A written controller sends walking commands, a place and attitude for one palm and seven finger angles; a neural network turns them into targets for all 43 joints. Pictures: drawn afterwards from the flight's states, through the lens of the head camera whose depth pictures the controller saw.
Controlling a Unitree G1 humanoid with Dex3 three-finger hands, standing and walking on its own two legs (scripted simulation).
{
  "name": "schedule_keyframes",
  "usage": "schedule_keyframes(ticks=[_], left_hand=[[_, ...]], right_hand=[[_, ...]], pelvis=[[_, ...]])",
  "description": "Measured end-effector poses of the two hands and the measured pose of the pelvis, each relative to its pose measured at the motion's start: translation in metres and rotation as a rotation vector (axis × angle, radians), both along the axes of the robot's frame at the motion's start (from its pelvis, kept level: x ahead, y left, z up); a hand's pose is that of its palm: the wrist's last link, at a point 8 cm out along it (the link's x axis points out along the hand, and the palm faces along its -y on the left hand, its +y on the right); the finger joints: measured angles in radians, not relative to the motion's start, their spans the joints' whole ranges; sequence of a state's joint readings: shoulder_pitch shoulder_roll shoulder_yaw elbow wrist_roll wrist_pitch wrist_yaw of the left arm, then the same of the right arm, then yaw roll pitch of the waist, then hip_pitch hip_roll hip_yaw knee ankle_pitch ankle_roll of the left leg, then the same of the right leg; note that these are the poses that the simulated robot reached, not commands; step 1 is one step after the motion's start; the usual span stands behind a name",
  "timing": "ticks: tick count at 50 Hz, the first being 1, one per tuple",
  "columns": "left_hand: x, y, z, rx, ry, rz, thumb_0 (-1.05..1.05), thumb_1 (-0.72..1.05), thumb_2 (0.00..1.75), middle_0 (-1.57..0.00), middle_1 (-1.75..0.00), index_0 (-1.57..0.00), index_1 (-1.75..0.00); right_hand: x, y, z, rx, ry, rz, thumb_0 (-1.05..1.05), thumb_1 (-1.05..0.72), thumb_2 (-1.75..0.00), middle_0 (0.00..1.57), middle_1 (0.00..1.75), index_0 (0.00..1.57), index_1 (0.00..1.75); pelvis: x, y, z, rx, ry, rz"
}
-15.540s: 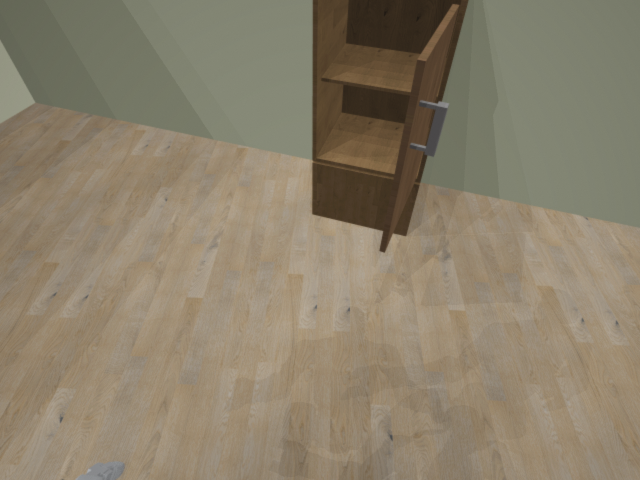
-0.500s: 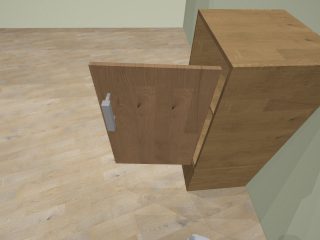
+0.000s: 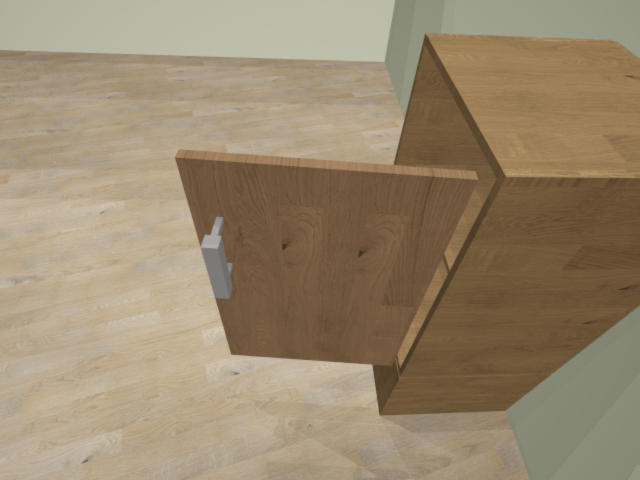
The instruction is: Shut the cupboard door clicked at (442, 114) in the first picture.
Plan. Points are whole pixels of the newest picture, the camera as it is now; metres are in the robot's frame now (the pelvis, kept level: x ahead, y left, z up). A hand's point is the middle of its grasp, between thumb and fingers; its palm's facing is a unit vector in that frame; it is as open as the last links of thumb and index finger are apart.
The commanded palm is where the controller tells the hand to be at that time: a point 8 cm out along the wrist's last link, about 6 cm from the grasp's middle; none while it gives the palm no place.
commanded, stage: come to a stop and stand still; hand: left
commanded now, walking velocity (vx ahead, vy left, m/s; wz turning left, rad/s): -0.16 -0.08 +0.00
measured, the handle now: (221, 258) +0.42 +0.19 -0.01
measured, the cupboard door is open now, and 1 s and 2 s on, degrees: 84 84 84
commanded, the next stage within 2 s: look again from close up in 0.68 s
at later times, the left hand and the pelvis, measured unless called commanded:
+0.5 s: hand out of the picture -0.03 +0.22 -0.18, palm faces +0.07 -0.98 -0.20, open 7.3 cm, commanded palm none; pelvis -0.07 +0.03 +0.00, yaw +0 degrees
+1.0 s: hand out of the picture +0.00 +0.17 -0.17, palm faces -0.07 -0.97 -0.24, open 7.2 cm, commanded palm none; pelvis -0.05 -0.01 -0.01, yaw -2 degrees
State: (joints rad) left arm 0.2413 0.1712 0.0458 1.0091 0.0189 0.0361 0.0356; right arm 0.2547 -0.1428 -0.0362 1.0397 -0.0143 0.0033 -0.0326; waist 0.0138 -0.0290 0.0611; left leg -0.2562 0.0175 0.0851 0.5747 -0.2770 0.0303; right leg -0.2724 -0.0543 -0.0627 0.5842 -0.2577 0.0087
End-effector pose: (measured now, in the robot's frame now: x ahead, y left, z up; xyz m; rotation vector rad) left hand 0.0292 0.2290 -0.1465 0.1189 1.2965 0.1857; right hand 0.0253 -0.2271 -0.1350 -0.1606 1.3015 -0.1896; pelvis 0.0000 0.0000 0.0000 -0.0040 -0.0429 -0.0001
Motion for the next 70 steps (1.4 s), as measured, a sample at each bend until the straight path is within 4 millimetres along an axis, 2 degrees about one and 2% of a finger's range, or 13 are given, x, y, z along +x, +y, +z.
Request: schedule_keyframes(ticks=[4,9,13,17,23,31,38,42,44,47,56,63,70], left_hand=[[-0.012,0.003,0.003,0.023,0.033,0.003,0.0,0.92,0.9,-0.2,-0.3,-0.2,-0.3],[-0.03,0.002,0.01,0.056,0.065,-0.02,0.0,0.92,0.9,-0.2,-0.3,-0.2,-0.3],[-0.043,0.005,0.012,0.066,0.049,-0.008,0.0,0.91,0.9,-0.2,-0.3,-0.2,-0.3],[-0.054,0.012,0.011,0.059,0.016,-0.002,0.0,0.91,0.9,-0.2,-0.3,-0.2,-0.3],[-0.066,0.033,-0.003,0.014,-0.011,0.003,0.0,0.91,0.9,-0.2,-0.3,-0.2,-0.3],[-0.075,0.042,0.015,-0.01,0.008,-0.023,0.0,0.91,0.9,-0.2,-0.3,-0.2,-0.3],[-0.063,0.027,0.017,-0.012,0.06,-0.081,0.0,0.91,0.9,-0.2,-0.3,-0.2,-0.3],[-0.044,0.009,0.009,0.012,0.008,-0.132,0.0,0.91,0.9,-0.2,-0.3,-0.2,-0.3],[-0.04,0.002,-0.001,0.025,0.003,-0.154,0.0,0.91,0.9,-0.2,-0.3,-0.2,-0.3],[-0.035,-0.003,0.0,0.04,0.025,-0.162,0.0,0.93,0.9,-0.2,-0.3,-0.2,-0.3],[-0.028,-0.026,0.019,0.076,-0.023,-0.097,0.0,0.93,0.9,-0.2,-0.3,-0.2,-0.3],[-0.046,-0.039,0.022,0.077,0.017,-0.062,0.0,0.92,0.9,-0.2,-0.3,-0.2,-0.3],[-0.067,-0.052,0.018,0.044,0.076,-0.033,0.0,0.91,0.9,-0.2,-0.3,-0.2,-0.3]], right_hand=[[0.021,-0.003,0.0,0.004,-0.028,0.02,0.01,-0.94,-0.9,0.2,0.3,0.2,0.3],[0.04,-0.013,-0.004,0.017,-0.09,0.012,0.01,-0.92,-0.9,0.2,0.3,0.21,0.3],[0.04,-0.018,-0.002,0.003,-0.104,0.019,0.01,-0.92,-0.9,0.2,0.3,0.2,0.3],[0.028,-0.012,0.003,-0.003,-0.11,0.036,0.01,-0.92,-0.9,0.2,0.3,0.2,0.29],[-0.021,0.015,0.006,-0.016,-0.091,0.054,0.01,-0.91,-0.9,0.2,0.3,0.2,0.29],[-0.116,0.038,0.021,0.003,0.087,-0.023,0.01,-0.92,-0.9,0.2,0.3,0.21,0.3],[-0.177,0.037,0.023,0.018,0.222,-0.12,0.01,-0.91,-0.9,0.2,0.3,0.21,0.3],[-0.192,0.026,0.01,0.055,0.28,-0.13,0.01,-0.91,-0.9,0.2,0.3,0.21,0.3],[-0.188,0.018,-0.005,0.064,0.269,-0.131,0.01,-0.91,-0.9,0.2,0.3,0.21,0.3],[-0.169,0.014,-0.016,0.082,0.204,-0.132,0.01,-0.91,-0.9,0.2,0.3,0.2,0.3],[-0.085,0.0,-0.029,0.132,0.049,-0.028,0.02,-0.93,-0.9,0.2,0.3,0.2,0.29],[-0.06,-0.036,-0.024,0.093,0.028,-0.005,0.03,-0.94,-0.9,0.2,0.3,0.2,0.3],[-0.055,-0.053,-0.015,0.055,0.046,0.013,0.01,-0.92,-0.9,0.2,0.3,0.2,0.29]], pelvis=[[0.0,-0.002,0.001,0.019,0.009,-0.008],[-0.013,-0.008,-0.001,0.006,0.008,-0.019],[-0.03,-0.005,-0.001,0.009,0.003,-0.004],[-0.047,0.004,0.0,0.006,0.003,0.006],[-0.066,0.024,-0.004,-0.011,0.01,0.007],[-0.069,0.031,0.017,-0.021,0.039,0.005],[-0.068,0.02,0.019,-0.006,0.058,-0.016],[-0.066,0.006,0.006,0.02,0.076,-0.036],[-0.067,0.002,-0.006,0.025,0.067,-0.052],[-0.062,-0.003,-0.009,0.017,0.036,-0.037],[-0.045,-0.026,-0.002,0.023,0.015,-0.025],[-0.041,-0.041,0.001,0.029,0.015,-0.014],[-0.041,-0.049,0.004,0.023,0.019,-0.008]])
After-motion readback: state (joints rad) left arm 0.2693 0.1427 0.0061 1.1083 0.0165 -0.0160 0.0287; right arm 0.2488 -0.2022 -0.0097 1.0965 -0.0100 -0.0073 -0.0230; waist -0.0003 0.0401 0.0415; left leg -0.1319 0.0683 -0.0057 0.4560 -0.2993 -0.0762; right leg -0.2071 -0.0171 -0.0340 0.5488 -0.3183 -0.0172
